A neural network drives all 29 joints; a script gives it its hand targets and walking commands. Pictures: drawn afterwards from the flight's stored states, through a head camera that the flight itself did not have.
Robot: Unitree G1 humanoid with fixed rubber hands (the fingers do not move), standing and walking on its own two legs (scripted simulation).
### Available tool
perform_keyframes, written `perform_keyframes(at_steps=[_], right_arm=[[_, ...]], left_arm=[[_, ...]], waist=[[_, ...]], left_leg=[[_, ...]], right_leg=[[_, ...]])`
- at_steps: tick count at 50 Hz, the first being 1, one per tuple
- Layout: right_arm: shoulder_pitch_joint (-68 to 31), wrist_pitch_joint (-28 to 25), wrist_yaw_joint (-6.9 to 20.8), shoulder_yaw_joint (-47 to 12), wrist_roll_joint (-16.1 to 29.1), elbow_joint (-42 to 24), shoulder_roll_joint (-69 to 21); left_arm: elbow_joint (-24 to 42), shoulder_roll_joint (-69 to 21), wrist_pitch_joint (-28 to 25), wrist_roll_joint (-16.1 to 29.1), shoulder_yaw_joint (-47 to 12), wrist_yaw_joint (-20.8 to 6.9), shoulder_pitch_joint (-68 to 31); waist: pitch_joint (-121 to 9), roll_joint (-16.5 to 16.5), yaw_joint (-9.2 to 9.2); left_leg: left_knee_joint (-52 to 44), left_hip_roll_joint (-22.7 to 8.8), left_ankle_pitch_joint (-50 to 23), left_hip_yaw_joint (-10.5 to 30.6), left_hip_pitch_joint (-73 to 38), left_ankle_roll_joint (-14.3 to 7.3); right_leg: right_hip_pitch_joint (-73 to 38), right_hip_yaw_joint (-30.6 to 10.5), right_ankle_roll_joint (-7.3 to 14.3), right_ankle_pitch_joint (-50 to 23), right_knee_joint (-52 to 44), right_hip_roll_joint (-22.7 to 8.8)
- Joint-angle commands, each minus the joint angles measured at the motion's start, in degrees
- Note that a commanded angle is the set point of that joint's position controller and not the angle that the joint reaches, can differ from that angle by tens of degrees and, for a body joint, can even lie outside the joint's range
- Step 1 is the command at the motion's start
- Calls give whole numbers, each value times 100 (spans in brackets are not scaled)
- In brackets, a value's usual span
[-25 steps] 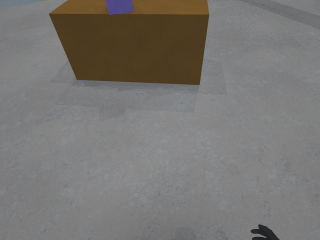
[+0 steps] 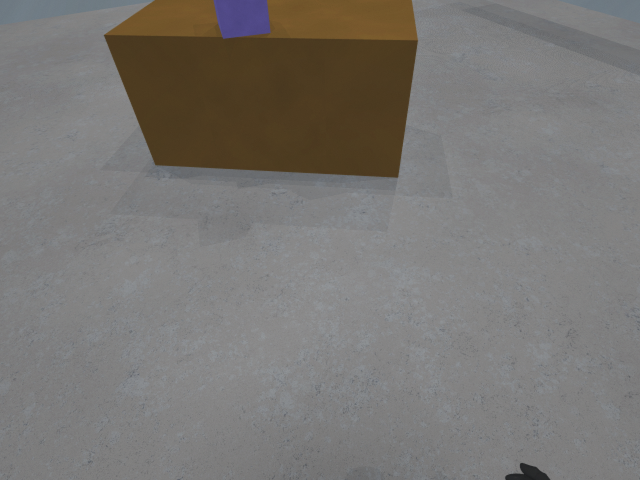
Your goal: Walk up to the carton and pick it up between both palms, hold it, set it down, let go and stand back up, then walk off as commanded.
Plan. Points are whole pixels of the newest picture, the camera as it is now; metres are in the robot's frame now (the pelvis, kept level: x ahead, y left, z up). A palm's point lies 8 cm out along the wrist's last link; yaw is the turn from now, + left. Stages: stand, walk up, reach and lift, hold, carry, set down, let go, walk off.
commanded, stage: stand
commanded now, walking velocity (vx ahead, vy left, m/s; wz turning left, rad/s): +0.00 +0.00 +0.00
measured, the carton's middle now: out of the picture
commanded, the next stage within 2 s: walk up in 0.02 s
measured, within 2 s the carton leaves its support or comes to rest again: neither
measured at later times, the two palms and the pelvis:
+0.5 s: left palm out of the picture +0.07 +0.31 -0.12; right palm out of the picture +0.14 -0.26 -0.07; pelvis +0.04 +0.03 +0.01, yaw +1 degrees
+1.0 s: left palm (63, 392) +0.32 +0.44 -0.13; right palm (450, 416) +0.25 -0.15 -0.10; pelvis +0.22 +0.16 -0.01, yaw -1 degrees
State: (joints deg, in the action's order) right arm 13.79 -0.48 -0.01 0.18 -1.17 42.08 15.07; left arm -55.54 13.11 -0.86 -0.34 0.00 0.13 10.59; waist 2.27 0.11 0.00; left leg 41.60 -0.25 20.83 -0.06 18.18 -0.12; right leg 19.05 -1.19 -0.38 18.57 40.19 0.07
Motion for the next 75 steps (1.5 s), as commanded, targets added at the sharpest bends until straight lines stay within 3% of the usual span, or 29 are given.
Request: perform_keyframes(at_steps=[1,10,11,12,15,18,21,25,27,28,29,30,33,38,41,43,44,45,47,48,56,57,59,60,61,63,66,68,75], right_arm=[[-434,-290,-94,459,-16,201,1352],[-452,-329,-112,451,23,278,1388],[-199,-351,111,797,-194,-6,2111],[-202,-317,190,828,-209,-56,2179],[-422,-301,303,769,-204,-97,1924],[-679,-352,292,761,-188,-264,1570],[-915,-397,330,835,-178,-293,1859],[-439,-386,458,951,-149,-152,2007],[1156,-405,411,1032,-91,322,2008],[1979,-505,289,1150,-140,647,2296],[1827,-571,178,1172,-137,536,2564],[1504,-555,155,1108,-11,529,2493],[1350,-557,17,999,6,496,2187],[804,-498,-56,825,-22,84,1727],[-1,-369,-22,976,13,-373,1984],[-1011,-328,-15,927,47,-835,1935],[-741,-328,-60,792,158,-815,1625],[-53,-304,-99,671,179,-661,1494],[1621,-260,6,583,207,-259,1961],[1225,-232,128,678,171,-209,2184],[723,-303,484,724,149,81,1848],[1400,-349,437,822,108,425,1863],[2881,-389,283,1024,38,1118,2127],[3101,-390,191,1004,-52,1228,2136],[2486,-432,162,942,-88,785,2333],[799,-483,119,983,121,132,2911],[689,-657,29,1006,45,-53,2429],[1187,-725,-9,965,21,112,2277],[1685,-654,-54,857,31,32,1873]], left_arm=[[401,1606,-229,-52,400,7,-435],[199,1578,-199,-21,390,-2,-319],[395,2365,-332,-80,688,-106,458],[506,2509,-364,-130,733,-146,299],[457,2415,-472,-197,746,-161,340],[226,2835,-585,-122,866,-75,1202],[318,2781,-632,-91,908,-45,1316],[697,2868,-563,-59,840,-90,379],[984,2671,-527,-49,726,-121,-828],[1071,1854,-490,-45,491,-103,-898],[1016,1569,-547,58,342,-58,-522],[865,1874,-545,65,340,-38,-498],[649,2033,-463,138,298,-50,47],[884,1914,-160,153,348,-107,-258],[826,2061,-147,60,447,-44,470],[444,2088,-193,160,621,109,2162],[335,2151,-189,2,825,193,2866],[242,2078,-207,-96,938,252,3035],[1161,2406,-316,-24,904,418,941],[1372,2451,-348,5,826,427,335],[1126,2758,-647,-178,786,-5,-868],[1109,2769,-635,-135,784,-54,-1035],[1230,2060,-529,-230,584,-37,-990],[1200,1485,-489,-173,393,-73,-485],[1304,1315,-487,-21,340,-91,-230],[1221,2144,-469,-100,389,-123,-286],[740,2359,-475,-4,465,-93,236],[826,2013,-421,87,467,-100,131],[1225,1832,-267,96,350,-174,-832]], waist=[[-85,-55,74],[-229,-82,91],[-630,130,115],[-175,-10,25],[315,49,108],[90,-716,361],[-127,-664,537],[122,-729,3],[157,-251,-1190],[172,1518,-1478],[554,2093,-1258],[743,911,-935],[54,1076,-662],[502,922,-429],[842,1230,203],[128,-150,1279],[-756,-1012,1810],[-1564,-1963,1694],[-1940,-246,218],[-1113,-220,130],[908,-1041,-510],[452,-806,-853],[-40,1447,-1367],[135,2493,-1379],[-49,2290,-991],[380,1208,-388],[355,53,-121],[226,366,-271],[47,612,-564]], left_leg=[[-1464,-611,-156,807,63,-465],[-1532,-673,-435,864,19,-448],[-1261,-663,2538,1286,203,-730],[-1499,-591,3345,1480,377,-712],[-1237,-485,2697,1142,936,-577],[506,-70,723,-55,2340,-183],[780,-359,1074,329,2818,-122],[491,-452,1063,338,958,-257],[-913,-362,393,349,-1839,-416],[-2566,-767,1761,1861,-2972,-537],[-3302,-1770,890,3645,-3077,-69],[-3133,-1975,-304,3846,-2949,-12],[-2266,-1264,-4256,1839,-2877,1114],[-2665,-87,-4735,47,-1374,1288],[-2294,663,-6408,-961,-88,2339],[534,739,-6637,-878,1387,1658],[2939,1073,-4445,-1086,1718,1396],[4571,669,1653,184,2707,790],[4916,-248,1410,1219,2471,197],[5100,-316,723,1326,2659,55],[-187,-1164,570,795,47,-119],[-391,-887,-378,294,-637,19],[-878,-198,-284,74,-2124,63],[-1115,-448,540,1063,-2016,-84],[-2314,-1307,2381,3466,-1328,-416],[-3997,-2285,3970,5240,-275,-917],[-2573,-1767,261,2920,-1180,-225],[-2165,-1326,-2018,1709,-1067,106],[-2009,-781,-3558,760,-1959,116]], right_leg=[[-280,-651,457,-120,-1182,-421],[-493,-580,386,-732,-979,-437],[-273,-1262,709,2738,-882,-461],[287,-1352,631,3399,-1190,-417],[130,-1420,569,2654,-1614,-445],[-1986,-3197,1326,2784,-2503,-1811],[-3010,-3193,1558,1647,-2533,-1900],[-501,-2441,1400,2721,-2650,-1766],[1709,-1146,912,2129,-1289,-1189],[2919,-40,465,1540,1295,69],[3976,-234,231,1275,2412,606],[4025,-559,190,1045,2455,452],[2793,-640,219,630,2727,241],[1533,588,196,-309,1858,571],[-324,1794,191,208,-204,1071],[-3088,2756,317,-1052,-1685,961],[-4245,2224,884,-2106,-1836,404],[-5159,-505,1491,-2335,-923,-1142],[-4054,-3016,1970,2464,-1991,-2728],[-2871,-3079,1861,2774,-2726,-2785],[1148,-160,954,807,-2440,-1654],[1208,302,687,1218,-1566,-1337],[1944,796,404,1430,1848,-427],[2847,369,371,1967,3405,249],[3190,-223,373,1845,4106,686],[2820,-679,412,1332,4227,106],[2756,-857,180,-136,3763,-245],[2355,-739,142,-292,3107,-232],[2592,229,155,-479,1757,258]])
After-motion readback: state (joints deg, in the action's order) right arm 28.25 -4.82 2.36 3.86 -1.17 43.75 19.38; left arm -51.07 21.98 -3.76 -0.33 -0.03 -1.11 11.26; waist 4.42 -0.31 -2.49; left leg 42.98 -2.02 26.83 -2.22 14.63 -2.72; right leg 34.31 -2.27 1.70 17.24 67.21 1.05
